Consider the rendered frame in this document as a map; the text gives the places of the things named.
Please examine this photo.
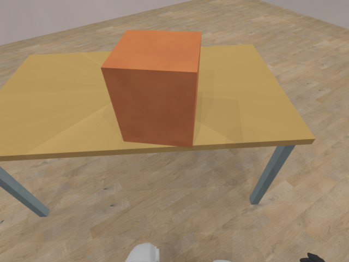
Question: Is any left robot thigh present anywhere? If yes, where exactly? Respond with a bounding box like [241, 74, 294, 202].
[125, 243, 159, 262]

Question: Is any carton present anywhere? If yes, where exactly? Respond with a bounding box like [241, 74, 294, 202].
[101, 30, 202, 147]

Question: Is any table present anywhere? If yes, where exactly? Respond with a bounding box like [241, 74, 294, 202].
[0, 44, 315, 217]

